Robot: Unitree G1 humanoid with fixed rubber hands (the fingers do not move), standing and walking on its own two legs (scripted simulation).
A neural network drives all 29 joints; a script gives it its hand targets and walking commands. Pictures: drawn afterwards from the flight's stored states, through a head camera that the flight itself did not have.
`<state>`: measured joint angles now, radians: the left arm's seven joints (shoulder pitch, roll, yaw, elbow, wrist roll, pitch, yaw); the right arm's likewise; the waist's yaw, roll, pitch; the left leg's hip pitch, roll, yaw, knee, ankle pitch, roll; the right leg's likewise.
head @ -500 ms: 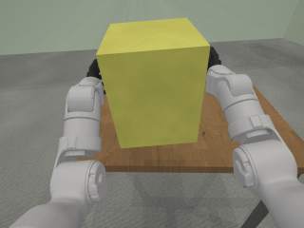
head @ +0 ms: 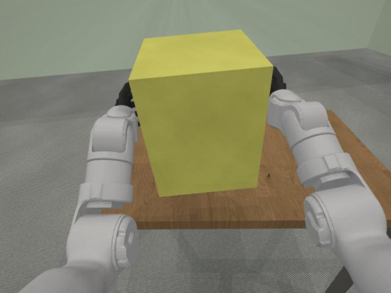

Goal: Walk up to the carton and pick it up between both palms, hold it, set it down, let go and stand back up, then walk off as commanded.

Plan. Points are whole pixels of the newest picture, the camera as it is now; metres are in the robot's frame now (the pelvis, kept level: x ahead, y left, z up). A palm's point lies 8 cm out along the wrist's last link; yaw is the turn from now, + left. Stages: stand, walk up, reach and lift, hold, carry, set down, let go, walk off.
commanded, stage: hold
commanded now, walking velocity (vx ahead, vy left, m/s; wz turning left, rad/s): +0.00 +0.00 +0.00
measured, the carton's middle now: (200, 112) +0.39 -0.01 +0.24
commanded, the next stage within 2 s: none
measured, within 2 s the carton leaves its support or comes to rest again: neither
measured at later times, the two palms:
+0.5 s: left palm (125, 118) +0.36 +0.13 +0.26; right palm (280, 97) +0.36 -0.16 +0.28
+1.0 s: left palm (124, 113) +0.37 +0.14 +0.26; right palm (276, 97) +0.37 -0.15 +0.28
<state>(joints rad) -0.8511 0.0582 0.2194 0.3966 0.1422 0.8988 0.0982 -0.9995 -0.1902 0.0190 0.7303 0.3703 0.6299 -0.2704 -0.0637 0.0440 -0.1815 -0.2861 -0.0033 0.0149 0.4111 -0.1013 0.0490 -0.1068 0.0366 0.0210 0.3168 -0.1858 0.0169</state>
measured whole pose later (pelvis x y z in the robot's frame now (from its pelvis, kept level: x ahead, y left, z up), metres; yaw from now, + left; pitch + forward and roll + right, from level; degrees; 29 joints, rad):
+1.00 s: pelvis -0.01 -0.01 +0.00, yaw +0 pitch -1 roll -2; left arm -0.90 0.08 0.25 0.46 0.12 0.87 0.08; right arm -1.03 -0.17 0.00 0.76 0.33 0.64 -0.28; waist -0.05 0.03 -0.19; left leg -0.31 0.01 0.00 0.41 -0.09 0.03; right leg -0.14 0.05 0.02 0.33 -0.18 0.00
